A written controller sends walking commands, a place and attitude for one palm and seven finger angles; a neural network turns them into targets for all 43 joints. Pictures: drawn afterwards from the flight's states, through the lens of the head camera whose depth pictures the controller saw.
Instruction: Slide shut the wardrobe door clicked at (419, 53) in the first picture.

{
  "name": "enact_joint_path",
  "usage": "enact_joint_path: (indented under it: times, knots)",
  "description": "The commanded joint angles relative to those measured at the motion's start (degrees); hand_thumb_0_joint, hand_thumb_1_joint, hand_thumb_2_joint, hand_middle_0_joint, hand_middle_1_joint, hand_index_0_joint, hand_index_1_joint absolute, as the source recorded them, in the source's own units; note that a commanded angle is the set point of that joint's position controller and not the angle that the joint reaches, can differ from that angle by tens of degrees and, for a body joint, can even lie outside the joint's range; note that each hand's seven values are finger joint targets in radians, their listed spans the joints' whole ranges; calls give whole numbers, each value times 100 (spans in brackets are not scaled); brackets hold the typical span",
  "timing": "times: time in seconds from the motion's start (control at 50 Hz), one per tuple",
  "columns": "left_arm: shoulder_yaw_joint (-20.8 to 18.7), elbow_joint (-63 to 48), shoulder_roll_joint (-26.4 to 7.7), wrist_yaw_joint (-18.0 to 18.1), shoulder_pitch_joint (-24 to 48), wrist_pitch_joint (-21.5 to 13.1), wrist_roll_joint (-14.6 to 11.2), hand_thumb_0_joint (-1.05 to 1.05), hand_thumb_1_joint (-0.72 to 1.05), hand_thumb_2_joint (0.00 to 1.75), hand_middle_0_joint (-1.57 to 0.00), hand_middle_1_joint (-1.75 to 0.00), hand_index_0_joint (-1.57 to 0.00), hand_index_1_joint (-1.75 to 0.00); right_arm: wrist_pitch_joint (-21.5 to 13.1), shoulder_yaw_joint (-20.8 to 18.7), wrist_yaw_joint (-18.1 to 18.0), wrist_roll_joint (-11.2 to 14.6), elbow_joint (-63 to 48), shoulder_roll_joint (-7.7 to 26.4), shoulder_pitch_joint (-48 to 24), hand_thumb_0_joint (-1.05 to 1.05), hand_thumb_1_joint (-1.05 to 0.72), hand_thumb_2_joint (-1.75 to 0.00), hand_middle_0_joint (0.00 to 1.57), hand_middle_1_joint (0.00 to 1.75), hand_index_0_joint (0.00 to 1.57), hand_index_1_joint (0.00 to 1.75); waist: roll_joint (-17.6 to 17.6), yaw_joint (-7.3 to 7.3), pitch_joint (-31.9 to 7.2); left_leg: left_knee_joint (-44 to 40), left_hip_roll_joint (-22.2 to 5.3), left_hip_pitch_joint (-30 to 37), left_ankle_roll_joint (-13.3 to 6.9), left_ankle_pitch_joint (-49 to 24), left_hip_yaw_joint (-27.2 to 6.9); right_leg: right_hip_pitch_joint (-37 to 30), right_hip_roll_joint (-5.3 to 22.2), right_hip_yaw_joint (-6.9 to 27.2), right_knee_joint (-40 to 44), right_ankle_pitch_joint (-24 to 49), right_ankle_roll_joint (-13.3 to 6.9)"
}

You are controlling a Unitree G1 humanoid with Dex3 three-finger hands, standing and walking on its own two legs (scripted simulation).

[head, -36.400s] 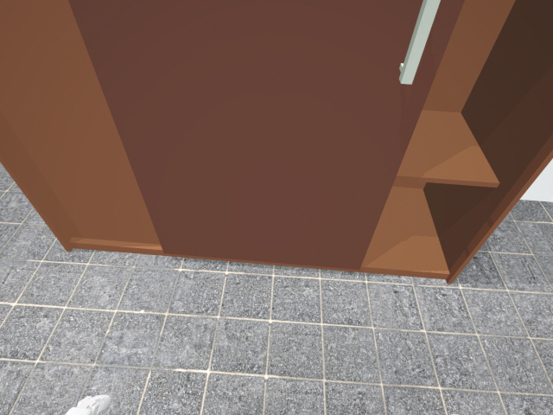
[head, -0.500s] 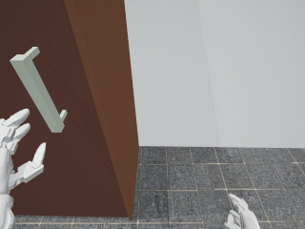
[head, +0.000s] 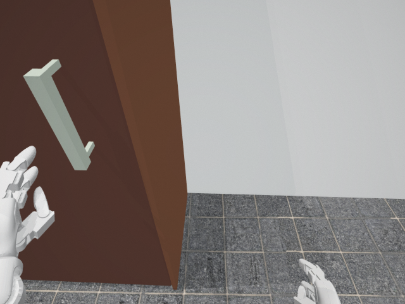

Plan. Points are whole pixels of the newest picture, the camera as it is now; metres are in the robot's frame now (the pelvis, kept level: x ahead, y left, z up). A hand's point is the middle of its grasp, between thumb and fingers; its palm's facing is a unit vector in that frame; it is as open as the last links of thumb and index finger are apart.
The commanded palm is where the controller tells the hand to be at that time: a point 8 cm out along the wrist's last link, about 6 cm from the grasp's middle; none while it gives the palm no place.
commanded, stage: step back with the hand held close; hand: left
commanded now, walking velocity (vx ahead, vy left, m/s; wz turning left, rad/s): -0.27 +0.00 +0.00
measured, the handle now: (69, 118) +0.34 +0.29 +0.22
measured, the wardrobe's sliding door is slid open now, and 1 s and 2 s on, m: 0.00 0.00 0.00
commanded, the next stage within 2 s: stop stepping back and stand still in 1.32 s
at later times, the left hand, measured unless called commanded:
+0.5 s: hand (26, 226) +0.16 +0.29 +0.16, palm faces +0.39 -0.78 -0.49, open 7.4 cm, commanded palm +0.11 +0.32 +0.17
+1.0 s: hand out of the picture +0.06 +0.32 +0.16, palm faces +0.53 -0.72 -0.44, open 7.4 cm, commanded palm +0.00 +0.34 +0.17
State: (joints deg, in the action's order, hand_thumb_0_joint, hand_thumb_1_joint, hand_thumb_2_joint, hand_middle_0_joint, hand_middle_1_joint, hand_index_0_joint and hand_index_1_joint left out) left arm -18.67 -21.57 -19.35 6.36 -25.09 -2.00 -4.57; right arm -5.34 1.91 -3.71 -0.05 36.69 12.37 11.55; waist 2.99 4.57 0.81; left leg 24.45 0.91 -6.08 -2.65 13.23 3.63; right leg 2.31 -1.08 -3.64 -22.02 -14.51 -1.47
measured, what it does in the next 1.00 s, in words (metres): shifts its weight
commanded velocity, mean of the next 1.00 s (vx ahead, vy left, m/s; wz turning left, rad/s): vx -0.30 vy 0.00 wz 0.00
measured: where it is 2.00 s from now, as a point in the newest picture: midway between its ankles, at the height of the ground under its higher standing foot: outside the picture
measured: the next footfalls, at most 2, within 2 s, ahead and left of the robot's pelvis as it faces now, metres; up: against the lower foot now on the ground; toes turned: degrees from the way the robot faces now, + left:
left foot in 1.16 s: -0.06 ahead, +0.14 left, +0.00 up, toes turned +4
right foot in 1.54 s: -0.23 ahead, -0.04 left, +0.00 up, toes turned -3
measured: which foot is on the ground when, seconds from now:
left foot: down 0.00-1.00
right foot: down 0.00-1.00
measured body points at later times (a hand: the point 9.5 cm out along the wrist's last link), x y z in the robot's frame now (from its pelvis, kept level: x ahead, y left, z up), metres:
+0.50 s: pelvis -0.04 +0.03 -0.01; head -0.03 +0.03 +0.44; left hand +0.14 +0.33 +0.18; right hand +0.12 -0.22 -0.08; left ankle +0.01 +0.09 -0.74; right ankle -0.02 -0.10 -0.74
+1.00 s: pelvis -0.12 +0.03 -0.02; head -0.11 +0.05 +0.43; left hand +0.03 +0.35 +0.18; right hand +0.08 -0.18 -0.09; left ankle +0.01 +0.09 -0.74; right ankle -0.04 -0.10 -0.74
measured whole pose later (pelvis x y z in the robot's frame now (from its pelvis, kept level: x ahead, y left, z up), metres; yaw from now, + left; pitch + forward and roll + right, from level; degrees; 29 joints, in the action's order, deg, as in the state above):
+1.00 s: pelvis -0.12 +0.03 -0.02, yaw +4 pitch -1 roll -3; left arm -25.6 -28.3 -22.8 7.6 -27.0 -14.1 -0.3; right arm -4.9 -0.1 -3.6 -0.4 33.2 11.6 11.8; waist 0.4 2.0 2.1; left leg 34.6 2.1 -26.4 -5.1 11.2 3.9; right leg 20.0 -3.0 2.5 -33.7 -12.4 0.2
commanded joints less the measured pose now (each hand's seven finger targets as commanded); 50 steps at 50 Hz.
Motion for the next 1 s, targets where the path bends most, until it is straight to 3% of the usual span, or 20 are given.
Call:
enact_joint_path:
  times: [0.0, 0.02, 0.06, 0.1, 0.18, 0.24, 0.3, 0.4, 0.48, 0.56, 0.62, 0.68, 0.74, 0.76, 0.8, 0.86, 0.9, 0.94, 0.96, 0.98]
  knots:
    - [-1330, -1808, -1915, 154, 1545, -699, 20, 0, 90, 90, -20, -30, -20, -30, -261, -274, -84, 53, -1222, 804, -875, 0, -90, -90, 20, 30, 20, 30, 86, -248, 193, -208, -360, -239, -35, -267, -583, 1129, 512, 1056, 864, 709, 15]
    - [-995, -1322, -1444, 126, 969, -755, 50, 0, 90, 90, -20, -30, -20, -30, -183, -263, -89, 6, -1073, 726, -770, 0, -90, -90, 20, 30, 20, 30, -151, -291, 130, -54, -327, -219, -45, -213, -650, 1238, 683, 1104, 915, 589, -32]
    - [-763, -1133, -1211, 117, 540, -757, 112, 0, 90, 90, -20, -30, -20, -30, -73, -282, -48, -14, -1125, 724, -727, 0, -90, -90, 20, 30, 20, 30, -345, -295, 25, 125, -329, -151, -38, -337, -618, 1407, 811, 1233, 975, 557, -39]
    - [-774, -1264, -1211, 136, 379, -853, 122, 0, 90, 90, -20, -30, -20, -30, -9, -324, -47, -9, -1164, 752, -687, 0, -90, -90, 20, 30, 20, 30, -148, -311, -320, 155, -391, -112, -11, -680, -586, 1272, 860, 1133, 725, 1014, -48]
    - [-973, -1427, -1359, 190, -123, -933, 116, 0, 90, 90, -20, -30, -20, -30, 105, -402, -77, 22, -1317, 825, -619, 0, -90, -90, 20, 30, 20, 30, 95, -291, -925, -28, -592, -18, -9, -1754, -650, 918, 619, 797, 80, 1805, 74]
    - [-1160, -1672, -1495, 214, -291, -990, 112, 0, 90, 90, -20, -30, -20, -30, 179, -437, -103, 41, -1454, 820, -607, 0, -90, -90, 20, 30, 20, 30, -41, -272, -1151, -96, -717, -225, -22, -2149, -760, 689, 479, 687, -272, 1941, 113]
    - [-1300, -1754, -1578, 237, -497, -1021, 83, 0, 90, 90, -20, -30, -20, -30, 232, -451, -132, 60, -1529, 798, -621, 0, -90, -90, 20, 30, 20, 30, -32, -272, -1185, -121, -789, -469, -50, -2052, -809, 629, 465, 736, -450, 1978, 120]
    - [-1295, -1780, -1505, 259, -523, -1081, 118, 0, 90, 90, -20, -30, -20, -30, 195, -480, -150, 58, -1532, 846, -553, 0, -90, -90, 20, 30, 20, 30, 179, -295, -993, -352, -904, -1161, -108, -1187, -994, 514, 380, 777, -681, 1516, 114]
    - [-1257, -1642, -1421, 271, -377, -1109, 168, 0, 90, 90, -20, -30, -20, -30, 110, -488, -169, 55, -1492, 877, -521, 0, -90, -90, 20, 30, 20, 30, 104, -330, -695, -581, -953, -2020, -223, 529, -1128, 371, 369, 902, -754, 892, 99]
    - [-1148, -1634, -1325, 300, -100, -1206, 285, 0, 90, 90, -20, -30, -20, -30, 14, -492, -163, 39, -1453, 880, -455, 0, -90, -90, 20, 30, 20, 30, 5, -390, -318, -630, -854, -2515, -246, 1986, -1249, 692, 449, 1098, -421, -332, 0]
    - [-1134, -1812, -1351, 327, 174, -1298, 360, 0, 90, 90, -20, -30, -20, -30, -69, -491, -178, -2, -1424, 900, -448, 0, -90, -90, 20, 30, 20, 30, 108, -397, -215, -788, -897, -2616, -240, 2451, -1437, 873, 381, 1014, -434, -968, -23]
    - [-1271, -1992, -1451, 348, 308, -1391, 415, 0, 90, 90, -20, -30, -20, -30, -162, -488, -198, -14, -1415, 908, -516, 0, -90, -90, 20, 30, 20, 30, 694, -338, -387, -1396, -1200, -3102, -324, 2685, -1838, 151, 45, 620, -1285, -276, 69]
    - [-1335, -1913, -1444, 319, 21, -1454, 391, 0, 90, 90, -20, -30, -20, -30, -249, -507, -166, -10, -1399, 822, -409, 0, -90, -90, 20, 30, 20, 30, 467, -324, -721, -1065, -1144, -2718, -299, 1972, -1661, 74, 50, 719, -1315, 388, 53]
    - [-1348, -1863, -1431, 294, -99, -1465, 378, 0, 90, 90, -20, -30, -20, -30, -261, -520, -143, -1, -1390, 826, -397, 0, -90, -90, 20, 30, 20, 30, 397, -336, -749, -1031, -1120, -2770, -294, 2220, -1646, 63, 50, 834, -1268, 211, 34]
    - [-1371, -1740, -1368, 236, -172, -1512, 388, 0, 90, 90, -20, -30, -20, -30, -242, -527, -124, -59, -1348, 859, -427, 0, -90, -90, 20, 30, 20, 30, 477, -356, -397, -1245, -1180, -3263, -303, 2819, -1801, 119, -26, 942, -1272, -321, -3]
    - [-1272, -1805, -1279, 195, 185, -1555, 426, 0, 90, 90, -20, -30, -20, -30, -276, -567, -100, -44, -1287, 885, -449, 0, -90, -90, 20, 30, 20, 30, 426, -343, -505, -1310, -1336, -3244, -304, 2751, -1821, 40, -155, 777, -1568, -147, 17]
    - [-1312, -1822, -1371, 200, 199, -1567, 390, 0, 90, 90, -20, -30, -20, -30, -287, -586, -117, -38, -1278, 827, -440, 0, -90, -90, 20, 30, 20, 30, 168, -343, -684, -921, -1204, -2863, -280, 2343, -1629, 298, 9, 1068, -1285, -72, -56]
    - [-1232, -1816, -1355, 192, 135, -1544, 368, 0, 90, 90, -20, -30, -20, -30, -261, -616, -79, -21, -1274, 770, -405, 0, -90, -90, 20, 30, 20, 30, -297, -380, -642, -96, -782, -2289, -93, 2096, -1172, 1219, 422, 1797, -500, -717, -305]
    - [-1223, -1875, -1396, 205, 180, -1553, 358, 0, 90, 90, -20, -30, -20, -30, -235, -626, -55, -29, -1230, 761, -359, 0, -90, -90, 20, 30, 20, 30, -611, -403, -524, 727, -534, -1805, 37, 1849, -958, 2054, 842, 2320, 97, -1344, -524]
    - [-1222, -2034, -1481, 242, 281, -1578, 332, 0, 90, 90, -20, -30, -20, -30, -200, -666, -21, -26, -1125, 799, -296, 0, -90, -90, 20, 30, 20, 30, -847, -439, -575, 1925, -274, -903, 214, 1398, -809, 3173, 1422, 2939, 726, -1875, -851]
